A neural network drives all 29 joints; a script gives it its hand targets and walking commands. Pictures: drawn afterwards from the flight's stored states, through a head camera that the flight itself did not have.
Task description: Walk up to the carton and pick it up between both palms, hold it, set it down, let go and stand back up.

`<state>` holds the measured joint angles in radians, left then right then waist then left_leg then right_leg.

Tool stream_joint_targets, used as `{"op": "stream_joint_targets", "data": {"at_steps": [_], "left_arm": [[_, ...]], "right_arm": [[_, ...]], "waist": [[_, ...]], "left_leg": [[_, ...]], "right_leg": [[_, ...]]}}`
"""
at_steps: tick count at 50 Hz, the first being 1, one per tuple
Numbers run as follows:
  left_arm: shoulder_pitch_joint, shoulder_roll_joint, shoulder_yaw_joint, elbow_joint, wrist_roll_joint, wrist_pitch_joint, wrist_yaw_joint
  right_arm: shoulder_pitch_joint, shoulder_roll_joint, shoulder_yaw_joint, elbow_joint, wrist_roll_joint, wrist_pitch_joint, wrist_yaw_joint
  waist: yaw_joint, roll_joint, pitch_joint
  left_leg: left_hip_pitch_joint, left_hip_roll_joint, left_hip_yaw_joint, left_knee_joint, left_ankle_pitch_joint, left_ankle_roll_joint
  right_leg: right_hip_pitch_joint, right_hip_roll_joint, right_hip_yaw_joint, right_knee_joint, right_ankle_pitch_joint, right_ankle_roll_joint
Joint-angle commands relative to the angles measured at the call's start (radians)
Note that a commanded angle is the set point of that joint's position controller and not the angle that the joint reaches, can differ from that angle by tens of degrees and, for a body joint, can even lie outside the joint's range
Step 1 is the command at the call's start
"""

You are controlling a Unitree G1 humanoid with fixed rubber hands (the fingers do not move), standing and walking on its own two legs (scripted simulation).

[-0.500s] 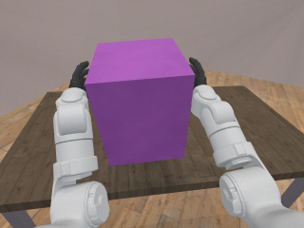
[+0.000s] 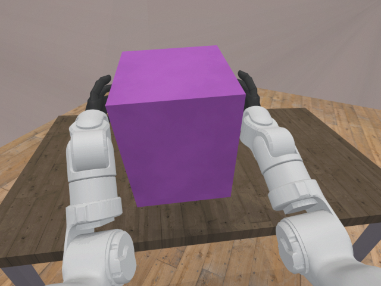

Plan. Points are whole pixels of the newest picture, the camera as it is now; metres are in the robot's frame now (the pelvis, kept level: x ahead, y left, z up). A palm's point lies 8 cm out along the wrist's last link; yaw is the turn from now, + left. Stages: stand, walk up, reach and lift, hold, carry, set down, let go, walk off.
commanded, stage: hold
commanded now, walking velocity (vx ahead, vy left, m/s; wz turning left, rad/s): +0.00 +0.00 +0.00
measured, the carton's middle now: (177, 125) +0.38 +0.01 +0.22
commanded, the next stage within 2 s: none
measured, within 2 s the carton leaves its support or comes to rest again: neither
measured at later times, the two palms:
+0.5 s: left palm (100, 113) +0.35 +0.15 +0.27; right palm (252, 107) +0.36 -0.14 +0.27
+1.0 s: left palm (100, 113) +0.36 +0.15 +0.27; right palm (251, 107) +0.36 -0.14 +0.27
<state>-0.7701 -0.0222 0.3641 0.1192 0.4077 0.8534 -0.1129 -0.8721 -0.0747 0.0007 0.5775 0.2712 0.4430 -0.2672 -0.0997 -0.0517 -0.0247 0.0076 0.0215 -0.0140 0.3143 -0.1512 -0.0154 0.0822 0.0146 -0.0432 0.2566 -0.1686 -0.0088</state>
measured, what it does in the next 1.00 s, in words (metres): stands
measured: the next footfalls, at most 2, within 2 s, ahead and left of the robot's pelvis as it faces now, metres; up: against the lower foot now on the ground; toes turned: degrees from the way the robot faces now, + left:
none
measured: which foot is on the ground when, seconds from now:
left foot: down 0.00-1.00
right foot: down 0.00-1.00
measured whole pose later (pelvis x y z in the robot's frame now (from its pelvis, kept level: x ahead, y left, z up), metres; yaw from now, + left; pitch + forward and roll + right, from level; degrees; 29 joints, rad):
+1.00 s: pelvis +0.00 +0.00 +0.00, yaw +0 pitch -10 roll -1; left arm -0.80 -0.03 0.38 0.16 0.41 0.85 -0.11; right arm -0.90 -0.09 0.00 0.60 0.28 0.47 -0.27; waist -0.10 -0.05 -0.04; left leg 0.01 0.02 -0.01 0.31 -0.15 -0.02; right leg 0.07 0.02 -0.04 0.26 -0.17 -0.01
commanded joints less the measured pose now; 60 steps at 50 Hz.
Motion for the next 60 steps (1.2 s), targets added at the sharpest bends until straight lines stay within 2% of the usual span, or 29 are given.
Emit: {"op": "stream_joint_targets", "data": {"at_steps": [1,3,6,9,19,26,36,45,49,53,60], "left_arm": [[-0.613,-0.513,-0.449,-0.017,-0.187,-0.057,-0.124],[-0.612,-0.506,-0.417,0.018,-0.163,-0.048,-0.13],[-0.617,-0.508,-0.417,0.007,-0.167,-0.042,-0.136],[-0.62,-0.503,-0.403,0.019,-0.163,-0.041,-0.139],[-0.648,-0.506,-0.399,0.044,-0.171,-0.057,-0.132],[-0.648,-0.505,-0.404,0.033,-0.177,-0.059,-0.138],[-0.651,-0.517,-0.412,0.04,-0.178,-0.058,-0.132],[-0.627,-0.514,-0.421,0.018,-0.182,-0.052,-0.133],[-0.633,-0.517,-0.415,0.03,-0.176,-0.05,-0.131],[-0.636,-0.512,-0.422,0.006,-0.182,-0.052,-0.132],[-0.633,-0.513,-0.425,0.013,-0.181,-0.05,-0.131]], "right_arm": [[-0.683,0.582,0.31,-0.247,0.115,-0.015,0.088],[-0.679,0.57,0.286,-0.201,0.097,-0.006,0.095],[-0.694,0.571,0.284,-0.211,0.106,-0.007,0.1],[-0.703,0.573,0.285,-0.202,0.111,-0.003,0.1],[-0.712,0.588,0.269,-0.178,0.098,-0.008,0.105],[-0.713,0.593,0.277,-0.194,0.107,-0.009,0.097],[-0.72,0.584,0.267,-0.187,0.105,-0.008,0.101],[-0.707,0.584,0.29,-0.222,0.12,-0.004,0.094],[-0.707,0.58,0.277,-0.202,0.113,-0.001,0.098],[-0.705,0.588,0.291,-0.218,0.12,-0.002,0.097],[-0.702,0.582,0.282,-0.211,0.115,-0.002,0.097]], "waist": [[-0.021,0.062,-0.25],[-0.002,0.056,-0.201],[0.002,0.062,-0.229],[0.006,0.057,-0.227],[0.003,0.052,-0.239],[-0.005,0.05,-0.258],[-0.002,0.069,-0.239],[-0.006,0.059,-0.266],[-0.003,0.065,-0.234],[-0.004,0.058,-0.269],[-0.006,0.063,-0.246]], "left_leg": [[0.098,-0.07,0.063,-0.002,0.228,-0.015],[0.044,-0.06,0.068,-0.043,0.136,-0.002],[0.047,-0.059,0.07,-0.034,0.178,-0.007],[0.052,-0.062,0.072,-0.034,0.168,-0.004],[0.042,-0.062,0.073,-0.04,0.125,0.003],[0.059,-0.068,0.07,-0.026,0.158,-0.002],[0.041,-0.062,0.067,-0.034,0.136,-0.005],[0.063,-0.065,0.064,-0.019,0.191,-0.008],[0.048,-0.062,0.066,-0.031,0.16,-0.007],[0.063,-0.065,0.067,-0.019,0.193,-0.01],[0.062,-0.064,0.066,-0.023,0.177,-0.01]], "right_leg": [[0.003,0.058,-0.035,-0.019,0.191,0.069],[-0.007,0.057,-0.034,-0.027,0.099,0.06],[0.018,0.061,-0.031,-0.018,0.131,0.054],[0.007,0.06,-0.031,-0.023,0.129,0.056],[-0.012,0.057,-0.027,-0.025,0.108,0.059],[-0.003,0.056,-0.028,-0.023,0.149,0.065],[-0.014,0.057,-0.027,-0.023,0.104,0.056],[0.013,0.061,-0.027,-0.017,0.166,0.061],[-0.008,0.06,-0.026,-0.022,0.123,0.056],[0.013,0.062,-0.027,-0.015,0.165,0.06],[-0.005,0.06,-0.027,-0.021,0.147,0.06]]}}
